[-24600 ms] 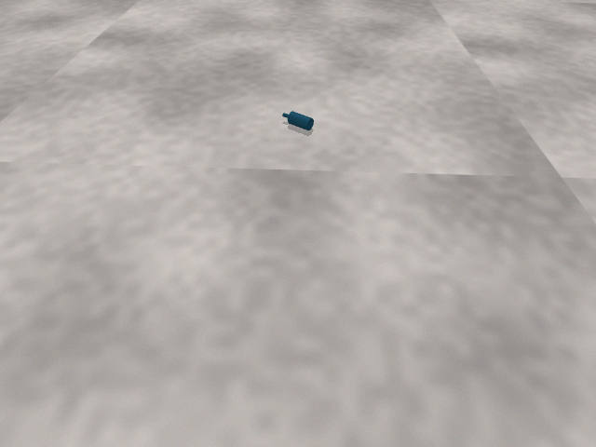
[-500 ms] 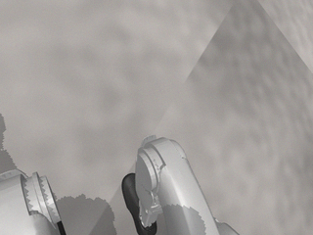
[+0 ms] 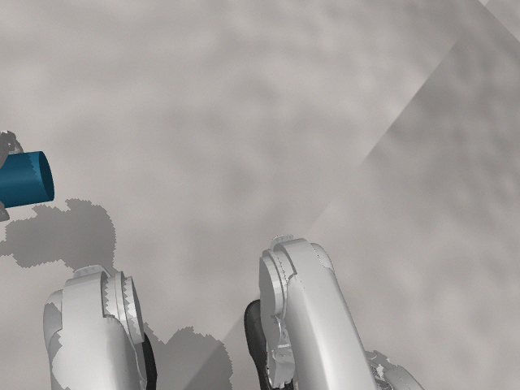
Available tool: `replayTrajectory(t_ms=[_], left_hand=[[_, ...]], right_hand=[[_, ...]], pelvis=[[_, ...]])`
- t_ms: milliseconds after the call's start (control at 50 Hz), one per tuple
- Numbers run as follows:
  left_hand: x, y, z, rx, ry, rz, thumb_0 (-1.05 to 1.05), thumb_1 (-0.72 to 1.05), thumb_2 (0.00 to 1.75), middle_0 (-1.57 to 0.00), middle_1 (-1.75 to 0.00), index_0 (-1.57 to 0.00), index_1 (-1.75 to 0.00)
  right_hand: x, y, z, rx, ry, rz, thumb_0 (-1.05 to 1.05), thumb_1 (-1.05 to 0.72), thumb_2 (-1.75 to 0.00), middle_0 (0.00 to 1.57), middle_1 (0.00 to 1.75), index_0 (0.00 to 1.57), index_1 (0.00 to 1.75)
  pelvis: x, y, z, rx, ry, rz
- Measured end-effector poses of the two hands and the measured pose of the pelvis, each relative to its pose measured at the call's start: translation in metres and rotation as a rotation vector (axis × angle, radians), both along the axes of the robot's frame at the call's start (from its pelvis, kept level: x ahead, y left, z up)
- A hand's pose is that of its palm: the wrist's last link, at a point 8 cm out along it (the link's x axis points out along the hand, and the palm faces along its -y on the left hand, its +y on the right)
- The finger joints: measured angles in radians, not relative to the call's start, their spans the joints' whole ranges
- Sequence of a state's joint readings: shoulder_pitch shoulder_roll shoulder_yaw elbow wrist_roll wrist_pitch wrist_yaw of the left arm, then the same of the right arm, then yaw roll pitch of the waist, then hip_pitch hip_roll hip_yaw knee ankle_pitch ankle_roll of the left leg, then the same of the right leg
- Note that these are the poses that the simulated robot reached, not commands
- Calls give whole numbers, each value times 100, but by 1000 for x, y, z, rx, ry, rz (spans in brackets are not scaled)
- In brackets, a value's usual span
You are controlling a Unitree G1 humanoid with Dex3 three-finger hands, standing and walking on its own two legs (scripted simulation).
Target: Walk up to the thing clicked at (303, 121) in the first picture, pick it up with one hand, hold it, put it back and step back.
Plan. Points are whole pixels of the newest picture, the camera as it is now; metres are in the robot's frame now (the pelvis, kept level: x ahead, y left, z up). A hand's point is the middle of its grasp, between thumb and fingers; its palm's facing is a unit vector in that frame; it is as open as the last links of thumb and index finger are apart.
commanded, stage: settle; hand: left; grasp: from above
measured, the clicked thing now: out of the picture +0.45 +0.37 -0.19
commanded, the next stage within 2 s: lift in 0.12 s
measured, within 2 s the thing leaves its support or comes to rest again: neither
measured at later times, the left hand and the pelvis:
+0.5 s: hand out of the picture +0.43 +0.34 -0.10, palm faces -0.48 -0.10 -0.87, open 10.4 cm; pelvis +0.00 +0.00 +0.04, yaw +2 degrees
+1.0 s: hand out of the picture +0.36 +0.32 +0.08, palm faces -0.44 -0.14 -0.89, open 10.4 cm; pelvis +0.00 +0.00 +0.17, yaw +6 degrees
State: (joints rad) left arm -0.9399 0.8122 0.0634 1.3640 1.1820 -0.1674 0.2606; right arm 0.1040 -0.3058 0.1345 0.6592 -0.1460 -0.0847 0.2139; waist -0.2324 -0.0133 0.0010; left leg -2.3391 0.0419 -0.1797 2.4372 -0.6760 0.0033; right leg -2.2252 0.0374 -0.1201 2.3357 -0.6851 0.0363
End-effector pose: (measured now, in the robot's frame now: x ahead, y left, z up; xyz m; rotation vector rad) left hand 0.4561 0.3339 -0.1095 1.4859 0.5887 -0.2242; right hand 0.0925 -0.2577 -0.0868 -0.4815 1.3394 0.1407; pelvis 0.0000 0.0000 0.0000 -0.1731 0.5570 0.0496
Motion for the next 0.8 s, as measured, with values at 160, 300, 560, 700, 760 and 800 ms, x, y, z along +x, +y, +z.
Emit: replayTrajectory(t_ms=[160, 300, 560, 700, 760, 800], left_hand=[[2, -7, 8, -33, -34, -64, 2, -5, 42, -72, -46, -75, -44], [4, -2, 26, -6, -81, -60, 2, -5, 42, -72, -45, -75, -43], [-24, 6, 82, -22, 3, -10, 3, -3, 39, -72, -42, -75, -41], [-46, 8, 124, -37, -24, -27, 3, -3, 39, -73, -41, -76, -40], [-55, 9, 146, -34, -42, -29, 2, -3, 40, -72, -42, -75, -41], [-61, 9, 161, -34, -50, -24, 2, -2, 40, -72, -42, -75, -41]], right_hand=[[-24, -9, 10, -75, 47, -54, 0, -91, -90, 20, 29, 20, 30], [-38, -11, 18, -105, 73, -109, 1, -91, -90, 21, 29, 20, 30], [-27, 1, 42, -61, 36, -177, 1, -92, -90, 21, 29, 20, 30], [-4, 3, 64, -51, -33, -171, 1, -91, -90, 21, 29, 20, 30], [9, 4, 77, -47, -73, -168, 1, -91, -90, 21, 29, 20, 30], [17, 5, 87, -44, -100, -166, 1, -91, -90, 21, 29, 20, 30]], pelvis=[[-4, 0, 2, -3, -8, 8], [-5, 1, 9, 1, 10, 15], [-5, 4, 51, 21, 47, 38], [-6, 5, 77, 31, 45, 50], [-7, 5, 91, 35, 39, 56], [-7, 5, 102, 38, 30, 60]])
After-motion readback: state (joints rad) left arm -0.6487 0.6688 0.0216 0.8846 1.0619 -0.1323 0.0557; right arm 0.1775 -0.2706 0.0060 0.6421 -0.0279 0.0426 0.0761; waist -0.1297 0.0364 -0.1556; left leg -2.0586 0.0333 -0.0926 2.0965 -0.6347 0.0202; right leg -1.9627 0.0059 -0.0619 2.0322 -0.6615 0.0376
